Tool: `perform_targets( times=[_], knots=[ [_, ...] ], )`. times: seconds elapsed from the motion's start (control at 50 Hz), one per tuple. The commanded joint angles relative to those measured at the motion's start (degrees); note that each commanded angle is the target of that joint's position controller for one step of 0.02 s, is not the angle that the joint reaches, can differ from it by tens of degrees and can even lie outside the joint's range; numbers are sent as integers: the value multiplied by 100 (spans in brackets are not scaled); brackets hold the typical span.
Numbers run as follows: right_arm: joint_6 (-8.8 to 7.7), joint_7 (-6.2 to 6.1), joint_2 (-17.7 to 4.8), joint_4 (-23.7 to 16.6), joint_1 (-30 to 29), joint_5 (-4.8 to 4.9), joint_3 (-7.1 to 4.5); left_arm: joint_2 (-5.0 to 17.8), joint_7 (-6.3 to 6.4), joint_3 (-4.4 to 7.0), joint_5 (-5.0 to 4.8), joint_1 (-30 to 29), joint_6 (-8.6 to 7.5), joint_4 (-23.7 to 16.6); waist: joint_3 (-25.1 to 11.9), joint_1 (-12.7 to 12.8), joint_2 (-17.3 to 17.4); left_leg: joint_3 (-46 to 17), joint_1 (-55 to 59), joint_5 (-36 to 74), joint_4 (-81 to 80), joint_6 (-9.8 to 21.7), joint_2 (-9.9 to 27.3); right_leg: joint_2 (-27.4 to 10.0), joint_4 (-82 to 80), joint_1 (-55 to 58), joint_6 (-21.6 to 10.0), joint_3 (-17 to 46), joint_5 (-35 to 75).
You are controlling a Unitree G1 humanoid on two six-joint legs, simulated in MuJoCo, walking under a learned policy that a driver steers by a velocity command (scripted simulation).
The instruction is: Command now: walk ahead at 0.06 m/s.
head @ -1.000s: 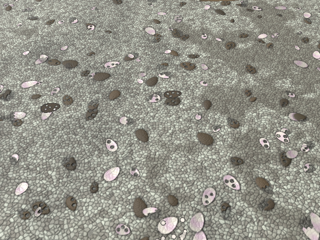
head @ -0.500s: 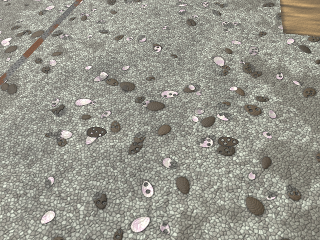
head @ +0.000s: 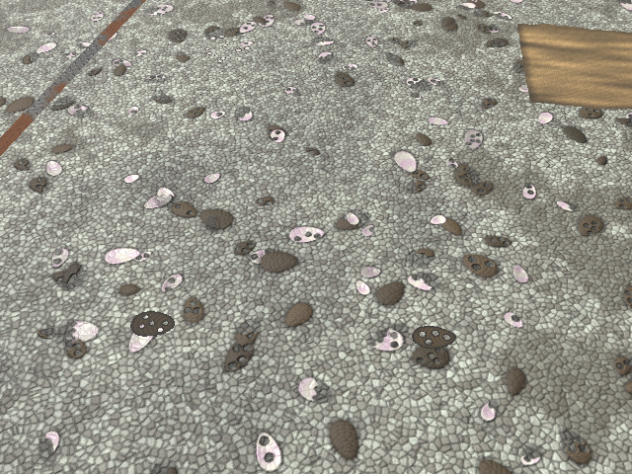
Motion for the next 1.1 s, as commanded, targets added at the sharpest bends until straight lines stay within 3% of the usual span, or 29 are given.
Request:
perform_targets(
  times=[0.02, 0.04, 0.06, 0.08, 0.16, 0.32, 0.38, 0.4, 0.42, 0.46, 0.5, 0.52, 0.56, 0.6, 0.62, 0.64, 0.66, 0.68, 0.7, 0.72, 0.76, 0.8, 0.86, 0.92, 0.98, 1.04, 1.06, 1.08, 1.1],
  knots=[
    [-53, -37, -478, -173, -152, 8, -60, 644, 24, 125, 104, 484, -8, -201, -58, 166, 399, -859, -671, -2180, -811, 128, 729, -347, -1062, 1092, -337, 366, 454],
    [-46, -54, -481, -139, 124, 47, -98, 962, 32, 216, 16, 253, -10, -126, 155, -194, -461, -419, -168, -1656, -676, -55, 353, -335, -1176, 185, -488, 367, -797],
    [-31, -95, -606, -83, -18, 14, -114, 650, 4, 160, 8, 134, -57, -137, 285, -69, -520, -344, 372, -1166, -393, -146, 321, -183, -1455, -360, -455, 348, -1515],
    [-19, -119, -646, -55, -14, 40, -143, 469, -3, 107, 40, 102, -108, -87, 297, -98, -564, -337, 582, -902, -270, -111, 336, -152, -1551, -489, -351, 321, -1546],
    [4, -149, -583, 203, 133, 39, -152, 412, -23, 92, -34, 222, -263, 57, 50, -38, -198, -392, 675, -167, -178, 11, 427, -30, -1223, 58, -216, 152, -306],
    [44, -181, -572, 644, 192, 104, -172, 369, -7, 84, -75, 318, -223, 287, -174, 14, 216, -360, 943, 716, -20, -38, 465, 90, -956, 470, -287, -5, 790],
    [84, -213, -594, 789, 212, 113, -177, 334, -10, 81, -80, 317, -202, 371, -142, 1, 248, -359, 1004, 806, -7, -51, 476, 123, -962, 503, -294, -39, 928],
    [100, -218, -544, 893, 322, 119, -166, 297, -11, 80, -90, 450, -187, 468, -252, 7, 217, -259, 1048, 249, 16, -45, 394, 169, -1030, 568, -322, -82, 367],
    [119, -222, -572, 958, 364, 155, -184, 370, -8, 112, -126, 491, -162, 517, -127, 2, 117, -111, 916, -692, 148, -15, 247, 196, -1094, 479, -426, -50, -517],
    [82, -219, -615, 939, 246, 203, -207, 532, 1, 172, -189, 520, -161, 499, 399, 55, -154, 1, 172, -2263, 418, 63, 112, -91, -1452, 279, -769, 460, -2334],
    [-110, -165, -447, 806, -55, 252, -173, 776, -3, 252, -254, 869, -281, 571, 781, 204, -645, 150, -653, -1951, 1157, 94, 83, -895, -2109, 600, -1234, 1652, -3093],
    [-214, -117, -394, 748, -167, 266, -159, 897, -5, 299, -269, 877, -350, 600, 952, 197, -826, 63, -872, -1622, 1401, 169, 207, -1296, -2298, 658, -1462, 2195, -2961],
    [-369, -25, -412, 781, -59, 286, -174, 785, -29, 290, -255, 634, -446, 548, 925, 10, -771, -53, -668, -1589, 1176, 346, 372, -1379, -2152, 656, -1445, 2108, -2066],
    [-413, 5, -492, 1194, 875, 307, -253, 678, -85, 269, -294, 83, -436, 386, 617, -484, -524, 31, 1109, -1080, 118, 416, 220, -777, -1581, -131, -1020, 1139, -1277],
    [-408, -16, -805, 1402, 1510, 266, -365, 491, -101, 215, -266, -221, -459, 238, 423, -722, 101, -792, 1988, -1054, -347, 543, 666, -261, -431, -759, -682, 417, -434],
    [-411, 5, -1518, 1574, 2240, 286, -557, 159, -78, 147, -249, -303, -541, -4, 135, -845, 1810, -2985, 2879, -1588, -1315, 1216, 1823, 579, 1587, -1839, -219, -585, -641],
    [-484, 56, -1279, 1539, 2307, 161, -435, 306, -61, 182, -307, -441, -626, -75, 85, -852, 1697, -4300, 3042, -1465, -1727, 1635, 2448, 625, 2893, -2590, -254, 46, -1737],
    [-544, 48, -919, 1420, 1871, 130, -311, 395, -110, 214, -403, -307, -684, -31, 313, -552, 1085, -3798, 2977, -1250, -1553, 1506, 2421, 281, 3515, -2976, -432, 348, -1463],
    [-571, 47, -738, 1290, 1566, 135, -252, 349, -157, 203, -433, -134, -699, 99, 308, -398, 808, -3052, 2881, -1051, -1535, 1264, 2189, 67, 3606, -3014, -579, 361, -927],
    [-575, 56, -711, 1229, 1375, 150, -221, 350, -175, 226, -400, -154, -700, 137, 402, -311, 586, -2495, 2753, -706, -1625, 1065, 2050, -95, 3381, -3049, -647, 347, -442],
    [-522, 33, -466, 1246, 1364, 108, -120, 316, -234, 274, -336, -207, -628, 169, 369, -235, 673, -1479, 2482, 282, -1746, 728, 1704, -249, 2881, -2642, -636, 277, 150],
    [-486, -29, -532, 1299, 1560, 47, -115, 132, -290, 246, -319, -309, -534, 146, 360, -262, 665, -909, 2358, 905, -1833, 697, 1577, -173, 2579, -2572, -521, 180, 496],
    [-480, -120, -779, 1218, 1410, 8, -140, -26, -308, 157, -288, -960, -480, -183, 585, -297, 546, -326, 1885, 1093, -2102, 673, 1506, -56, 1402, -2402, -406, 70, 1186],
    [-497, -171, -906, 1211, 1531, 60, -159, -57, -393, 78, -262, -1529, -468, -452, 717, -424, 600, 147, 1659, 1098, -2306, 630, 1531, 12, 554, -1929, -436, -323, 1763],
    [-451, -161, -921, 1264, 1718, 129, -178, -3, -509, 58, -272, -1849, -451, -680, 840, -418, 540, 439, 2160, 1635, -2096, 560, 1713, 67, 134, -1910, -646, -444, 1644],
    [-341, -196, -1170, 1128, 1534, 131, -253, 265, -616, 182, -263, -1605, -450, -799, 388, -43, 795, 756, 2689, 4507, -1008, 390, 1838, 479, 113, -1188, -966, -848, 961],
    [-277, -223, -1240, 1056, 1450, 103, -279, 464, -632, 292, -276, -1052, -432, -700, 12, 280, 923, 841, 2693, 5352, -175, 325, 1823, 701, 173, -511, -1088, -965, 726],
    [-229, -239, -1280, 963, 1332, 100, -284, 752, -610, 460, -289, -150, -403, -474, -486, 750, 890, 905, 2277, 5470, 1011, 206, 1683, 906, -62, 735, -1273, -952, 835],
    [-258, -245, -1246, 817, 1322, 69, -251, 1163, -497, 648, -283, 726, -341, -300, -949, 1115, 439, 888, 879, 4003, 2694, 2, 1444, 387, -261, 2430, -1548, 111, 557]
  ],
)
Keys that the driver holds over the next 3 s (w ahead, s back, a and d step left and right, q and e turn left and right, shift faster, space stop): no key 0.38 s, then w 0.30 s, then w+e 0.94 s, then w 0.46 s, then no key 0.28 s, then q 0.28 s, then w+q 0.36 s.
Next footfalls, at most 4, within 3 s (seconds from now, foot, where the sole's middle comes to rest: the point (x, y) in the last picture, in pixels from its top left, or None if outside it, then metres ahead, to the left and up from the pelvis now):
1.10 right None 0.47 -0.15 -0.77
1.60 left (351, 349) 0.80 -0.06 -0.77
2.08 right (498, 324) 0.87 -0.42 -0.77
2.52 left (438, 257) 1.09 -0.30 -0.77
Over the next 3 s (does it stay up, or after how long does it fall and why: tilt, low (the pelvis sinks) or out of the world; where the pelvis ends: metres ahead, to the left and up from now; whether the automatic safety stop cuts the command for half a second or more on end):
stays up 0.99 -0.39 0.01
